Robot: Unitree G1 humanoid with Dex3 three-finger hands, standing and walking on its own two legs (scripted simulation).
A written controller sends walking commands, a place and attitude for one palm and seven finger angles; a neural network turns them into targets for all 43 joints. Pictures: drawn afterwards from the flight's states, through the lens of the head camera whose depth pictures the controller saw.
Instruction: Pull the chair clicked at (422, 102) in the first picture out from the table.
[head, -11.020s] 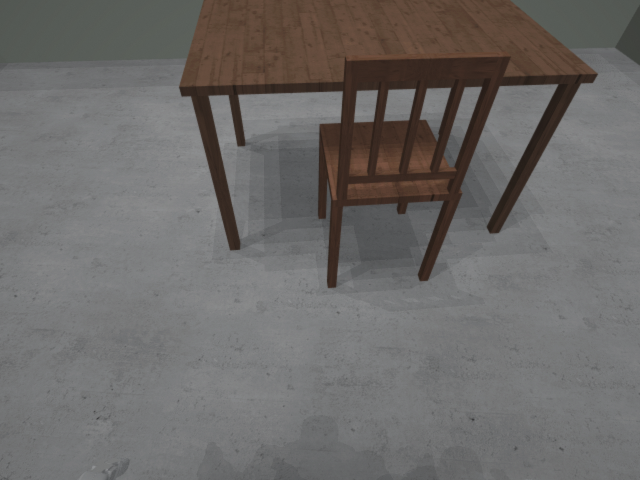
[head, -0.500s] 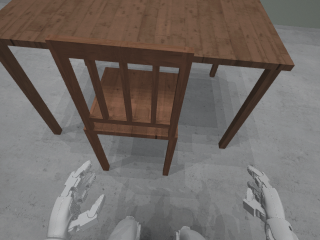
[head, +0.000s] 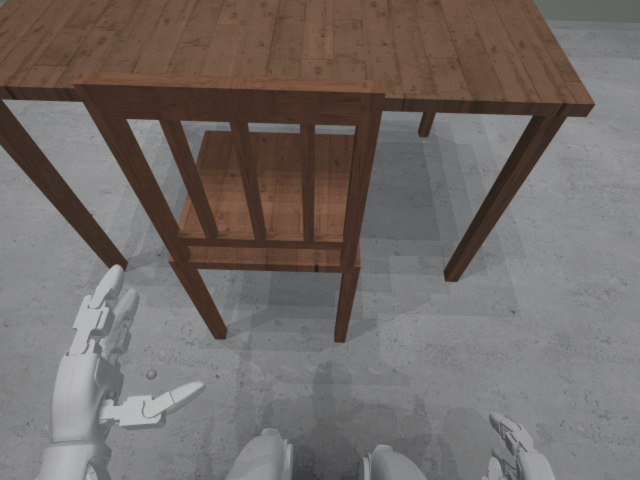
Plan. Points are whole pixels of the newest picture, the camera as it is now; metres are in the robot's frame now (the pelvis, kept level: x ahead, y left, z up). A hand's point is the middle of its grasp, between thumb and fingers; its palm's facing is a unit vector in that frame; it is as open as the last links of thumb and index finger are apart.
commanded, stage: raise the hand toward the chair's back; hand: left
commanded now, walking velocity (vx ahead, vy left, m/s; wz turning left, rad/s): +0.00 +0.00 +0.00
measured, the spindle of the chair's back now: (251, 187) +0.53 +0.14 +0.00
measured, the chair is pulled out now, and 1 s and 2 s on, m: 0.00 0.00 0.00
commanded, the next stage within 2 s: aim the fingers beside a spindle in 1.14 s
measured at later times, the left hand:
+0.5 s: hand (153, 366) +0.24 +0.20 +0.04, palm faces +0.01 -1.00 -0.04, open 16.8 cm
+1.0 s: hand (137, 345) +0.26 +0.22 +0.05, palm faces +0.07 -1.00 -0.06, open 16.9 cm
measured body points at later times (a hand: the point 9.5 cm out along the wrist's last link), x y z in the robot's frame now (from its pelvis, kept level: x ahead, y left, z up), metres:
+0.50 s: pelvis +0.01 +0.01 +0.01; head +0.09 +0.02 +0.45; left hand +0.23 +0.25 +0.04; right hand +0.20 -0.22 -0.07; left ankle +0.03 +0.10 -0.65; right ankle +0.01 -0.09 -0.65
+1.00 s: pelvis +0.01 +0.01 +0.01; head +0.08 +0.02 +0.46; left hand +0.25 +0.27 +0.05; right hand +0.18 -0.24 -0.07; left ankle +0.03 +0.10 -0.65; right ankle +0.01 -0.09 -0.65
